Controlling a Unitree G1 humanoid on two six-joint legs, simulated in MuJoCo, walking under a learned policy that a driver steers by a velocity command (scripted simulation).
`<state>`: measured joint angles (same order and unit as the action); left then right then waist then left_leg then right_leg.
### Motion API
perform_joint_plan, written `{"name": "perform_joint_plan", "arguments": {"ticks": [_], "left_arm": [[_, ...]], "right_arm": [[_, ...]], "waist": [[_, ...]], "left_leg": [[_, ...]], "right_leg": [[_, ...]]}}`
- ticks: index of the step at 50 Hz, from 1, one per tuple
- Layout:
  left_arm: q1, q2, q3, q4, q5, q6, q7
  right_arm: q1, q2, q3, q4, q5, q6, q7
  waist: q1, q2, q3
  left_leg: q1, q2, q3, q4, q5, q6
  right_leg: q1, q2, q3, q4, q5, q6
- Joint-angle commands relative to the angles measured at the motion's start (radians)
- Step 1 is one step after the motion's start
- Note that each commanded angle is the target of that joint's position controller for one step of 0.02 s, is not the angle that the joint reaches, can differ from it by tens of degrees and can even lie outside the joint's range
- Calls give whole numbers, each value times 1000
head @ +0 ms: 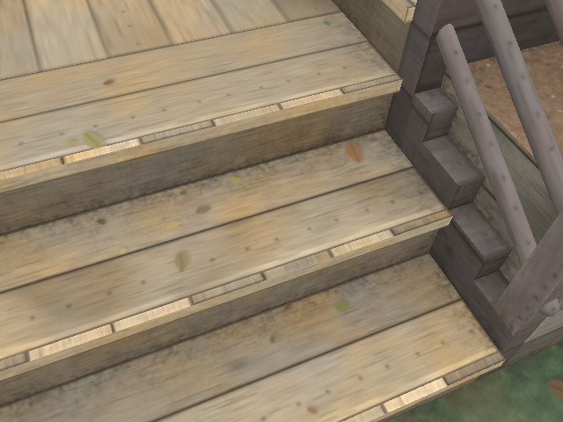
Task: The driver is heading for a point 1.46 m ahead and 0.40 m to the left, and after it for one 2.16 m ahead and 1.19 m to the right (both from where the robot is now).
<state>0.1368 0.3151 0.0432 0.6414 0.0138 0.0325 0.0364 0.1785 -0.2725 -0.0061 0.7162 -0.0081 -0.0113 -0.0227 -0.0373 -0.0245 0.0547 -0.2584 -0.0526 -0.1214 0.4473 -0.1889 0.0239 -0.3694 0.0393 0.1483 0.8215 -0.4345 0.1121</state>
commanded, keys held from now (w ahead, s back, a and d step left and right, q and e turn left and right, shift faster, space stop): q+shift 0.60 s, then e+shift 0.40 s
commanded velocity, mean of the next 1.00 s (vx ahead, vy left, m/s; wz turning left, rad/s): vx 0.00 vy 0.00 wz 0.39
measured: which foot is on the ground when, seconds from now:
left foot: down 0.00-0.12, up 0.14-0.48, down 0.50-0.96, up 0.98-1.00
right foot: up 0.00-0.08, down 0.10-0.50, up 0.52-0.92, down 0.94-1.00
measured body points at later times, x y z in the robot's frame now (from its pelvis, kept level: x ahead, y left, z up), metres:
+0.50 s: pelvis -0.01 +0.02 -0.02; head +0.03 +0.05 +0.43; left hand +0.02 +0.35 -0.12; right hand +0.26 -0.16 -0.09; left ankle -0.03 +0.13 -0.74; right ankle -0.01 -0.14 -0.74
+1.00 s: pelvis +0.00 +0.03 -0.02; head +0.03 +0.03 +0.43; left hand +0.00 +0.34 -0.11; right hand +0.29 -0.11 -0.10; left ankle -0.04 +0.13 -0.73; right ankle +0.03 -0.07 -0.74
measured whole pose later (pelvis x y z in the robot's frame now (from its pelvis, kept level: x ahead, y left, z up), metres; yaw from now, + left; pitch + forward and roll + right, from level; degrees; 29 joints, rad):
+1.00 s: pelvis +0.00 +0.03 -0.02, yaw +24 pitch +2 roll +0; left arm 0.24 0.29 0.04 0.65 0.00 -0.01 0.01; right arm 0.10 -0.26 -0.01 0.62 -0.03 0.03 -0.06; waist 0.04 0.02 0.02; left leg -0.39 -0.01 0.03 0.76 -0.39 -0.01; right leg -0.31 0.02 -0.01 0.64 -0.37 -0.04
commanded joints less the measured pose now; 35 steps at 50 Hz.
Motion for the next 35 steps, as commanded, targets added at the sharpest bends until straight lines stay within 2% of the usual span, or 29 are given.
{"name": "perform_joint_plan", "arguments": {"ticks": [1,2,4,5,6,7,8,9,10,11,12,13,14,16,18,20,21,23,24,25,26,27,28,29,30,31,32,34,35], "left_arm": [[-23,68,16,-64,-29,-15,16],[-6,87,21,-57,-28,-14,19],[44,107,31,-31,-30,-21,22],[69,132,38,-24,-21,-21,24],[110,163,45,-24,3,-10,31],[94,240,65,-9,25,3,24],[31,158,48,-45,46,-1,26],[-8,105,30,-61,50,-6,27],[-41,81,23,-67,34,-16,33],[-73,74,23,-61,5,-23,37],[-65,66,19,-56,-6,-30,36],[-46,74,21,-46,-5,-32,37],[-27,91,25,-39,6,-27,36],[-10,118,35,-30,8,-12,49],[-20,144,47,-35,-3,-7,44],[-28,170,60,-35,-6,-10,27],[-30,176,65,-36,-18,-22,17],[-38,166,69,-29,-35,-43,-2],[-15,140,66,-14,-51,-51,-5],[49,104,55,8,-32,-56,-11],[30,24,24,-65,36,-63,-14],[-65,44,16,-108,43,-79,-13],[-110,114,31,-101,6,-80,-16],[-122,116,31,-105,-5,-81,-9],[-100,111,37,-87,-5,-70,7],[-54,120,40,-65,1,-58,15],[-30,114,34,-39,8,-45,8],[26,87,21,-4,7,-36,3],[32,60,12,1,4,-35,3]], "right_arm": [[16,-246,-75,-73,11,-9,10],[5,-248,-83,-82,17,-17,15],[-18,-225,-87,-96,43,-27,16],[-18,-197,-83,-104,45,-31,12],[1,-154,-75,-105,48,-37,11],[-9,-105,-61,-149,41,-48,17],[16,-179,-85,-122,32,-47,13],[46,-210,-101,-100,37,-32,11],[70,-180,-99,-81,40,-12,5],[97,-156,-93,-77,40,5,1],[90,-130,-84,-82,33,18,1],[59,-114,-77,-105,28,22,3],[21,-113,-75,-137,21,21,7],[-30,-95,-63,-183,23,14,25],[-40,-80,-54,-204,30,14,43],[-18,-101,-61,-209,28,19,57],[3,-105,-65,-209,32,23,57],[52,-131,-85,-205,34,29,53],[76,-144,-97,-200,28,32,46],[163,-199,-124,-177,22,31,27],[223,-351,-161,-197,16,25,-1],[227,-359,-153,-225,-38,-1,8],[189,-311,-139,-221,-51,-16,26],[132,-286,-133,-216,-22,-21,20],[48,-252,-125,-225,14,-8,8],[-30,-212,-107,-243,28,7,-7],[-74,-204,-96,-261,14,14,-15],[-76,-156,-69,-245,-17,18,-23],[-70,-134,-58,-227,-21,16,-22]], "waist": [[2,233,-93],[16,250,-96],[56,249,-132],[61,224,-170],[68,121,-214],[39,-209,-184],[55,-171,-167],[36,-112,-156],[17,-76,-143],[3,-84,-117],[14,-96,-100],[30,-96,-83],[42,-104,-83],[60,-85,-87],[66,-103,-113],[57,-114,-124],[48,-138,-104],[25,-124,-102],[8,-96,-118],[-24,33,-165],[-8,362,-181],[-53,322,-345],[-73,167,-323],[-32,125,-239],[6,89,-181],[43,103,-177],[59,118,-200],[63,116,-236],[63,119,-234]], "left_leg": [[148,170,-306,-96,294,160],[173,172,-345,-90,302,154],[146,153,-363,-51,338,115],[52,131,-342,-21,255,81],[-123,88,-272,94,24,37],[-363,-35,-53,241,-274,-17],[-409,-2,-9,493,-427,-77],[-410,25,2,636,-399,-98],[-418,42,19,704,-340,-117],[-443,71,29,741,-264,-141],[-447,87,57,758,-223,-160],[-451,101,82,744,-184,-172],[-449,112,98,727,-168,-175],[-450,143,103,612,-139,-169],[-367,147,134,493,-111,-142],[-267,131,177,404,-107,-110],[-235,126,192,369,-122,-101],[-140,93,218,225,-91,-66],[-46,66,214,129,-12,-32],[149,46,153,37,168,25],[411,315,-268,42,720,186],[416,457,-544,-46,684,374],[379,426,-451,-72,549,345],[311,364,-376,-76,416,288],[231,304,-302,-75,344,227],[140,287,-230,-80,346,200],[71,286,-189,-76,417,200],[5,259,-94,-68,458,194],[-11,237,-49,-66,423,181]], "right_leg": [[24,71,-87,-214,15,-4],[35,69,-65,-291,45,-22],[171,46,-53,-487,211,-69],[309,-13,-39,-514,292,-94],[482,-145,41,-474,453,-160],[492,-334,227,-475,663,-310],[441,-431,231,-480,850,-391],[399,-411,162,-475,872,-376],[373,-359,83,-468,825,-342],[356,-322,18,-468,797,-319],[331,-300,-34,-477,787,-316],[308,-287,-68,-490,766,-324],[307,-286,-86,-491,788,-330],[338,-308,-104,-490,769,-334],[329,-317,-147,-480,744,-323],[286,-327,-186,-458,734,-306],[271,-338,-190,-452,708,-297],[255,-330,-234,-349,658,-247],[212,-312,-264,-267,603,-209],[96,-247,-323,-65,526,-139],[-309,-103,-349,292,-136,-23],[-411,-3,-99,491,-300,-12],[-409,-29,-38,537,-225,-35],[-427,-49,-29,476,-117,-60],[-407,-70,-24,400,-21,-58],[-328,-76,-48,368,37,-50],[-242,-62,-82,383,70,-42],[-120,-56,-117,324,104,-25],[-83,-66,-125,250,125,-22]]}}
Next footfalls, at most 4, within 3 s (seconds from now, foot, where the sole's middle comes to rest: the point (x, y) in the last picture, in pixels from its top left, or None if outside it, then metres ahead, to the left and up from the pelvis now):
0.10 right None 0.02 -0.13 -0.78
0.50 left None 0.00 0.15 -0.78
0.94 right None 0.07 -0.05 -0.78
1.32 left None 0.04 0.17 -0.78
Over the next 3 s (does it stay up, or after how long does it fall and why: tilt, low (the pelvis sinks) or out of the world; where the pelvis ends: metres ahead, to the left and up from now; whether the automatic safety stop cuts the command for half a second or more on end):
stays up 0.87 0.45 0.38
